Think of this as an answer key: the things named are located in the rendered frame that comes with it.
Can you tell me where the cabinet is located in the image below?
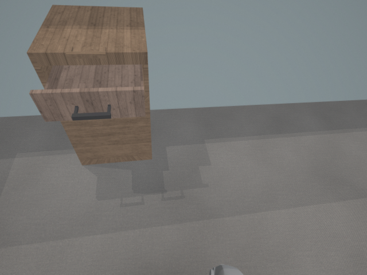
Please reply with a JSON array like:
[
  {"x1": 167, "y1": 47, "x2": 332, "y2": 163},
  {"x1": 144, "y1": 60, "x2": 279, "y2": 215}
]
[{"x1": 27, "y1": 5, "x2": 152, "y2": 166}]

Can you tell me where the handle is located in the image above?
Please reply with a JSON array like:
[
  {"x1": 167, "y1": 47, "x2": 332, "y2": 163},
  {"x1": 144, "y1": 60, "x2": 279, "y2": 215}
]
[
  {"x1": 66, "y1": 52, "x2": 107, "y2": 59},
  {"x1": 71, "y1": 104, "x2": 111, "y2": 121}
]

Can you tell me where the drawer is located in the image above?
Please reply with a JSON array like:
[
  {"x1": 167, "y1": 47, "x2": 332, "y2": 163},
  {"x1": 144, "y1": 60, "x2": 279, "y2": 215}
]
[{"x1": 29, "y1": 64, "x2": 146, "y2": 122}]

